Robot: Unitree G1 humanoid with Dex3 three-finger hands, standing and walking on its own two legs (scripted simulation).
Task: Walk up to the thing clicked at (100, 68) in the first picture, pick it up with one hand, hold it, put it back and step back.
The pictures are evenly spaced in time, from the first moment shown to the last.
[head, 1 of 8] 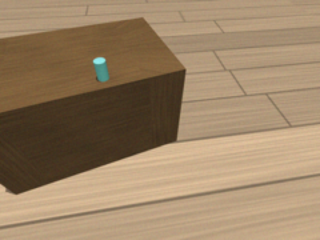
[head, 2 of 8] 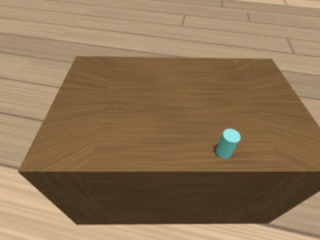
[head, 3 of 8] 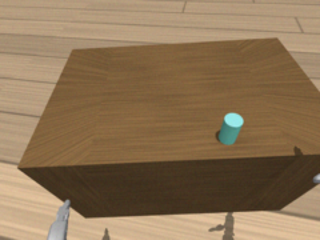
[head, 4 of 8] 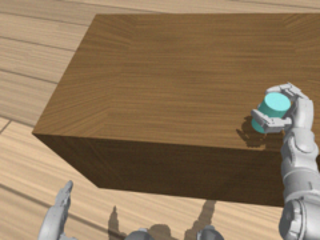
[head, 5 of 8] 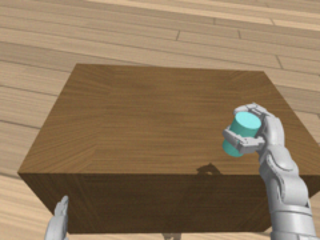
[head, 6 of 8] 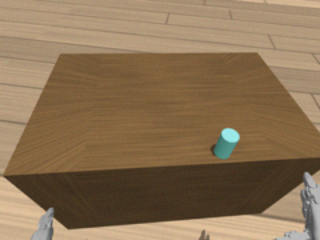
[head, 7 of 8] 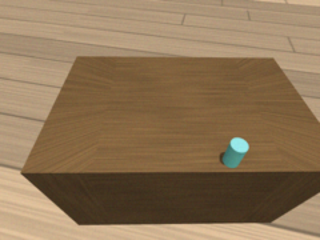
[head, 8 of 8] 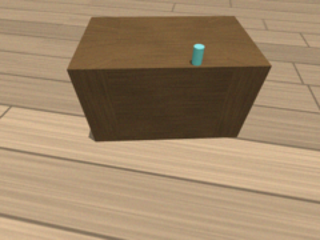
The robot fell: no
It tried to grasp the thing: yes
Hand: right
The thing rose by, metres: 0.24
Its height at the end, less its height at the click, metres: +0.00
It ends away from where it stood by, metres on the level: 0.04
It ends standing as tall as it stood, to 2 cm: yes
